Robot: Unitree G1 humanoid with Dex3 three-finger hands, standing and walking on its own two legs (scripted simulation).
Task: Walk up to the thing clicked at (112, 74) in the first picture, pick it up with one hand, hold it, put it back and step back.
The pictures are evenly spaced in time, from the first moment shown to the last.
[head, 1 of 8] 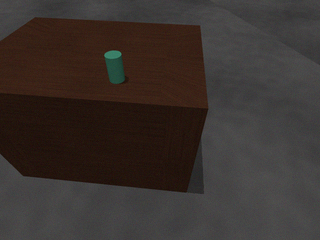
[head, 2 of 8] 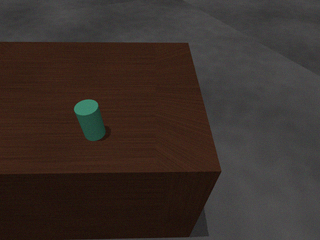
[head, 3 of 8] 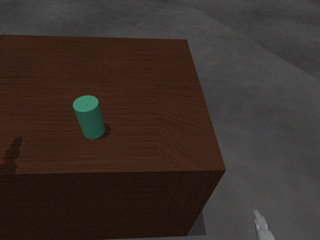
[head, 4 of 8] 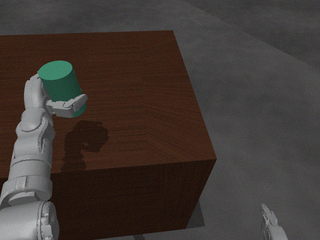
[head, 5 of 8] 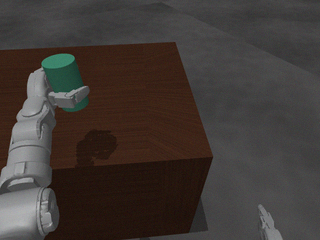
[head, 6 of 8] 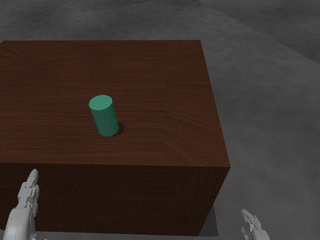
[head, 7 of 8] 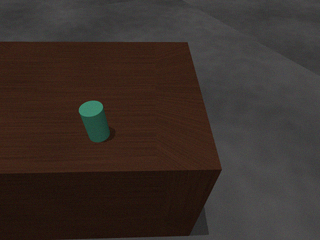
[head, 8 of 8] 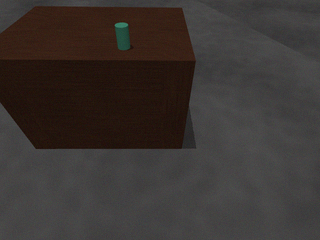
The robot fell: no
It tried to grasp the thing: yes
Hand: left
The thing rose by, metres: 0.28
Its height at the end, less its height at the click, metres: +0.00
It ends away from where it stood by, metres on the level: 0.02
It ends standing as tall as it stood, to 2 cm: yes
